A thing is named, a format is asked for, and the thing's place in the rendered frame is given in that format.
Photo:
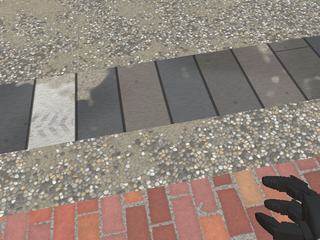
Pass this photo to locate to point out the right robot hand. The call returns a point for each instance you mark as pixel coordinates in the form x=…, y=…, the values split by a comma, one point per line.
x=306, y=214

